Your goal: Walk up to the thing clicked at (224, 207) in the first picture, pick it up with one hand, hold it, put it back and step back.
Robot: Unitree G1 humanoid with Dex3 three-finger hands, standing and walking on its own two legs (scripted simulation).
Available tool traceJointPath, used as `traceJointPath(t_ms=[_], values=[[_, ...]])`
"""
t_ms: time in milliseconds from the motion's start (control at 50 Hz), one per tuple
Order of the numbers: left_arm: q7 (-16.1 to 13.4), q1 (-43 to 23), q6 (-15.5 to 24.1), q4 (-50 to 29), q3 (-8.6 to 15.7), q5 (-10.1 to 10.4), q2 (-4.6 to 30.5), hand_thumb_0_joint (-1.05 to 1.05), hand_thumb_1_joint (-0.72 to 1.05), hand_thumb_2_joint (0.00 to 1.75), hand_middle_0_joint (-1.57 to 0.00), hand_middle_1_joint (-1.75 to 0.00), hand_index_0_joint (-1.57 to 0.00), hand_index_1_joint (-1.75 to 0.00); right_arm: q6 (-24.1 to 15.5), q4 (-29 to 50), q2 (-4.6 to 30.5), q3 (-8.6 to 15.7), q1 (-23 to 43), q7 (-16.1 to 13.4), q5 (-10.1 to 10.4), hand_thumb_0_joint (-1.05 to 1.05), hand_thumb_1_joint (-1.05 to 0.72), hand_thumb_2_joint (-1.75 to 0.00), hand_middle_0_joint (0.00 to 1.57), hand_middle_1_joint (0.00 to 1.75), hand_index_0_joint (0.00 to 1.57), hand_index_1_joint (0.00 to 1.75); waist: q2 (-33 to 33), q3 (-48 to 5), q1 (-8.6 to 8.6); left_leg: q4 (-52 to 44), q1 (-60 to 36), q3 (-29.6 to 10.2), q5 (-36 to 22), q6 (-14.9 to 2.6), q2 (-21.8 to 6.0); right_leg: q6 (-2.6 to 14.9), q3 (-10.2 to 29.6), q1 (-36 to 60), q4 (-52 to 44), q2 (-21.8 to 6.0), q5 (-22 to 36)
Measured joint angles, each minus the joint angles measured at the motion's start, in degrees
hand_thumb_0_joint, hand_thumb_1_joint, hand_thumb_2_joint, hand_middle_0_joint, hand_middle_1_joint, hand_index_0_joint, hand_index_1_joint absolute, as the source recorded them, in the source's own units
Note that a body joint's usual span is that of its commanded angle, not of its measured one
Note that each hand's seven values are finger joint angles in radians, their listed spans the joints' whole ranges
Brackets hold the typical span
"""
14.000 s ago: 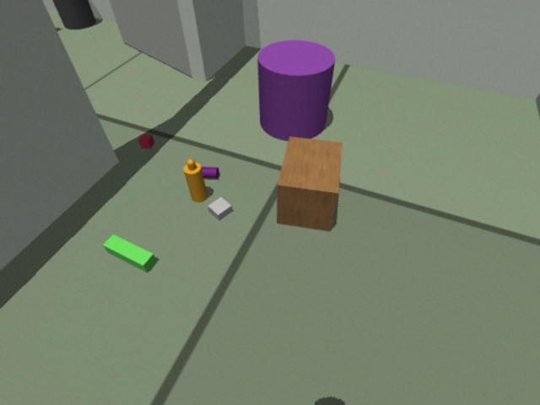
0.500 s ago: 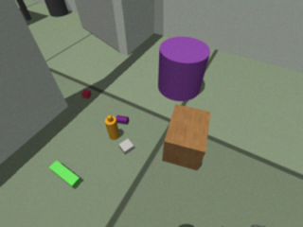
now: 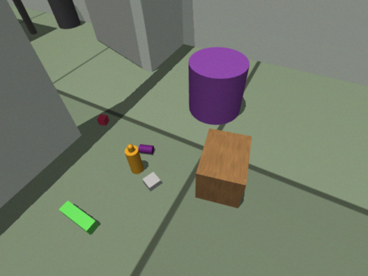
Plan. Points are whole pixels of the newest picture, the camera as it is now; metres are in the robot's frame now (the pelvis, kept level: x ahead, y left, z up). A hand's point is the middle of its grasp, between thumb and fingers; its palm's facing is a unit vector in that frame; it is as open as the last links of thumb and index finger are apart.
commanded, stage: stand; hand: left
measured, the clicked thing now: (151, 181) +0.77 +0.25 -0.76
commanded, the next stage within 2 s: walk up in 0.42 s
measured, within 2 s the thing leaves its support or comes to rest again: neither
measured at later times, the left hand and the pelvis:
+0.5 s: hand out of the picture +0.08 +0.26 -0.15, palm faces -0.01 -0.94 -0.33, open 7.4 cm; pelvis +0.01 +0.01 +0.00, yaw +0 degrees
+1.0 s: hand (54, 267) +0.18 +0.35 -0.16, palm faces -0.07 -0.94 -0.32, open 7.4 cm; pelvis +0.13 +0.08 +0.00, yaw -1 degrees
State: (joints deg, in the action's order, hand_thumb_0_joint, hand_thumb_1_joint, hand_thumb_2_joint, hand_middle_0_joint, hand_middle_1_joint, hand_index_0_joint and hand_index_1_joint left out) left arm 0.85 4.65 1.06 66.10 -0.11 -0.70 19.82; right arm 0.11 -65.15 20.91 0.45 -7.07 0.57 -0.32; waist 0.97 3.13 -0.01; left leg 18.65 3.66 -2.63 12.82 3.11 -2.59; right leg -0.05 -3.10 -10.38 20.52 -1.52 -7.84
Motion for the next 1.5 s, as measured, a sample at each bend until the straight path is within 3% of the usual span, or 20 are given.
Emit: traceJointPath(t_ms=[420, 500, 520, 580, 660, 700, 720, 760, 800, 860, 1000, 1140, 1200, 1240, 1300, 1340, 1420, 1500], values=[[0.3, 0.4, -0.6, -0.2, 0.1, 0.1, 0.4, 0.01, 0.91, 0.89, -0.2, -0.3, -0.2, -0.3, -0.2, 0.2, -0.4, -0.5, -2.3, 0.0, -0.2, 0.0, -0.91, -0.9, 0.21, 0.3, 0.2, 0.3, -0.5, 0.0, -0.23, 0.6, 1.0, 0.5, 0.4, -0.18, 0.0, -0.13, 0.5, -1.0, 0.2, 0.0, 0.0], [1.7, 3.2, 0.1, -2.8, 2.3, -1.0, 0.1, 0.01, 0.9, 0.89, -0.2, -0.3, -0.2, -0.3, -0.4, 2.7, 0.5, 1.0, -4.9, 1.3, -1.1, 0.0, -0.91, -0.9, 0.21, 0.3, 0.2, 0.3, 0.5, -1.4, -0.13, 9.0, 3.7, 0.0, 12.1, -4.06, -0.2, 1.3, 0.0, -1.6, 4.4, 0.5, -8.5], [1.9, 4.0, 0.3, -3.6, 2.8, -1.2, 0.2, 0.01, 0.9, 0.89, -0.2, -0.3, -0.2, -0.3, -0.3, 3.1, 0.8, 1.3, -5.6, 1.4, -1.3, 0.0, -0.91, -0.9, 0.21, 0.3, 0.2, 0.3, 0.6, -1.9, -0.14, 13.0, 5.6, 0.6, 14.2, -4.53, -0.1, 1.66, -0.3, -1.3, 4.3, 0.3, -8.4], [2.0, 5.9, 1.2, -6.1, 3.9, -1.5, 0.9, 0.01, 0.9, 0.89, -0.2, -0.3, -0.21, -0.3, -0.2, 4.1, 1.7, 2.3, -6.5, 1.7, -1.7, 0.01, -0.91, -0.9, 0.21, 0.3, 0.2, 0.3, -0.2, -1.1, 0.91, 21.4, 10.9, 2.8, 14.7, -5.18, 0.4, 2.25, -0.4, 0.4, 2.7, -0.9, -3.6], [2.3, 9.0, 0.5, -7.3, 4.3, -1.8, 2.2, 0.01, 0.9, 0.89, -0.2, -0.3, -0.2, -0.3, -1.0, 6.1, 3.5, 3.9, -6.2, 2.6, -1.8, 0.01, -0.91, -0.9, 0.21, 0.3, 0.2, 0.3, 0.4, 0.3, 2.1, 19.4, 14.4, 3.2, 13.3, -5.45, -1.1, 0.67, -0.3, 2.6, 2.9, -1.2, -5.6], [2.5, 10.6, -0.7, -7.3, 4.4, -1.7, 3.4, 0.01, 0.9, 0.89, -0.2, -0.3, -0.2, -0.3, -2.1, 7.7, 3.8, 4.8, -6.7, 2.9, -1.8, 0.01, -0.91, -0.9, 0.2, 0.3, 0.2, 0.3, -0.3, 0.3, 1.88, 15.6, 13.6, 4.2, 6.3, -4.77, -1.1, 0.58, 0.3, 1.7, 7.5, -2.0, -9.7], [2.3, 11.2, -1.4, -7.3, 4.5, -1.7, 4.1, 0.01, 0.9, 0.89, -0.2, -0.3, -0.2, -0.3, -2.8, 8.6, 3.7, 5.2, -7.1, 2.7, -1.9, 0.01, -0.91, -0.9, 0.21, 0.3, 0.2, 0.3, -1.2, 0.3, 1.57, 15.6, 13.3, 5.0, 1.6, -4.31, -0.6, 1.62, 1.7, 0.0, 12.5, -2.5, -15.0], [1.7, 11.7, -2.6, -7.0, 4.5, -1.4, 4.9, 0.01, 0.9, 0.9, -0.2, -0.3, -0.2, -0.3, -3.6, 9.8, 3.0, 5.5, -8.1, 1.9, -2.3, 0.0, -0.91, -0.9, 0.21, 0.3, 0.2, 0.3, -2.6, 0.0, 0.3, 17.4, 13.4, 5.9, 2.2, -4.12, 0.4, 2.68, 6.8, -5.5, 26.0, -0.2, -19.8], [1.6, 11.6, -2.9, -7.3, 4.3, -0.8, 5.4, 0.01, 0.91, 0.9, -0.2, -0.3, -0.2, -0.3, -3.3, 9.8, 2.1, 5.0, -9.3, 1.5, -2.1, 0.0, -0.91, -0.9, 0.2, 0.3, 0.2, 0.3, -3.7, -0.2, -0.91, 15.8, 11.5, 6.0, 3.3, -4.63, 1.1, 3.11, 8.7, -10.0, 34.6, 1.9, -18.0], [2.0, 11.5, -1.6, -8.5, 4.0, -0.3, 5.7, 0.01, 0.91, 0.9, -0.2, -0.3, -0.2, -0.29, -3.0, 9.7, 1.1, 4.2, -11.4, 1.4, -1.5, 0.0, -0.91, -0.9, 0.21, 0.3, 0.2, 0.3, -4.5, 0.0, -1.23, 11.0, 7.2, 6.6, 2.7, -5.17, 1.6, 2.44, 8.1, -14.5, 38.3, 2.1, -12.7], [3.1, 11.1, -1.4, -10.6, 3.7, -0.4, 5.4, 0.01, 0.91, 0.9, -0.2, -0.3, -0.2, -0.3, -4.5, 12.0, 0.1, 3.4, -14.6, 1.2, -0.7, 0.01, -0.9, -0.9, 0.21, 0.3, 0.2, 0.3, -5.0, 1.2, -1.77, 2.8, -1.1, 8.6, 2.8, -5.14, 2.7, 0.15, 9.2, -18.7, 29.7, 0.0, -3.7], [3.7, 7.7, -1.5, -13.4, 3.0, -0.5, 3.9, 0.01, 0.91, 0.9, -0.2, -0.3, -0.2, -0.3, -4.0, 15.2, 0.6, 3.0, -15.3, 0.9, -0.6, 0.01, -0.9, -0.9, 0.21, 0.3, 0.2, 0.3, -3.6, 3.4, -2.25, 3.7, -4.9, 10.5, 8.2, -3.73, 2.7, 1.78, 4.7, -16.2, 15.6, -1.5, -0.9], [3.7, 5.9, -1.1, -14.5, 3.0, -0.6, 2.7, 0.01, 0.91, 0.9, -0.2, -0.3, -0.2, -0.3, -3.4, 16.5, 1.4, 3.0, -15.3, 0.6, -0.6, 0.01, -0.9, -0.9, 0.21, 0.3, 0.2, 0.3, -1.8, 3.7, -2.87, 8.5, -5.0, 10.7, 13.2, -2.65, 1.3, 2.52, 2.3, -12.9, 11.8, -0.3, 0.2], [3.5, 4.1, -0.1, -15.5, 3.1, -0.8, 1.2, 0.01, 0.91, 0.9, -0.2, -0.3, -0.2, -0.3, -2.8, 16.6, 1.8, 3.0, -14.5, 0.2, -0.2, 0.01, -0.9, -0.9, 0.21, 0.3, 0.2, 0.3, 1.4, 5.2, -3.42, 18.1, -2.4, 9.1, 15.0, -3.79, -2.2, 2.26, 0.1, -11.4, 13.3, 1.9, -1.4], [2.9, 3.9, 1.4, -18.4, 3.0, 0.1, 0.9, 0.01, 0.91, 0.9, -0.2, -0.3, -0.2, -0.3, -2.3, 16.7, 0.7, 1.5, -13.0, 0.0, 0.3, 0.01, -0.91, -0.9, 0.21, 0.3, 0.2, 0.3, -1.0, 5.5, -1.46, 38.7, 6.5, 5.6, 17.0, -4.78, 1.1, 3.15, 1.7, -9.7, 14.5, 1.4, -4.3], [2.3, 4.7, 1.5, -19.3, 2.8, 0.8, 0.4, 0.01, 0.91, 0.89, -0.2, -0.3, -0.2, -0.3, -2.5, 17.1, 0.9, 1.2, -12.2, 0.1, 0.7, 0.01, -0.91, -0.9, 0.21, 0.3, 0.2, 0.3, -1.6, 5.0, -0.75, 46.2, 12.2, 3.8, 16.2, -4.98, 2.3, 3.49, 2.3, -7.1, 11.9, 1.1, -4.3], [1.6, 7.4, 1.3, -19.8, 2.3, 0.6, -0.1, 0.0, 0.9, 0.89, -0.2, -0.3, -0.2, -0.3, -3.0, 19.1, 2.2, 1.6, -11.3, 0.3, 0.5, 0.01, -0.91, -0.9, 0.21, 0.3, 0.2, 0.3, -0.8, 3.4, -0.12, 44.3, 19.6, 1.1, 11.1, -4.48, 0.9, 3.45, 2.6, -3.1, 8.0, 2.0, -4.4], [0.9, 8.6, 0.5, -19.9, 2.0, -0.2, 0.1, 0.01, 0.9, 0.89, -0.2, -0.3, -0.2, -0.3, -3.1, 19.0, 2.8, 2.2, -9.7, -0.6, 0.6, 0.0, -0.91, -0.9, 0.21, 0.3, 0.2, 0.3, 0.1, 3.7, 0.31, 33.1, 22.2, 0.9, 6.8, -2.61, -0.4, 3.41, 2.1, -1.5, 8.0, 3.4, -6.0]])
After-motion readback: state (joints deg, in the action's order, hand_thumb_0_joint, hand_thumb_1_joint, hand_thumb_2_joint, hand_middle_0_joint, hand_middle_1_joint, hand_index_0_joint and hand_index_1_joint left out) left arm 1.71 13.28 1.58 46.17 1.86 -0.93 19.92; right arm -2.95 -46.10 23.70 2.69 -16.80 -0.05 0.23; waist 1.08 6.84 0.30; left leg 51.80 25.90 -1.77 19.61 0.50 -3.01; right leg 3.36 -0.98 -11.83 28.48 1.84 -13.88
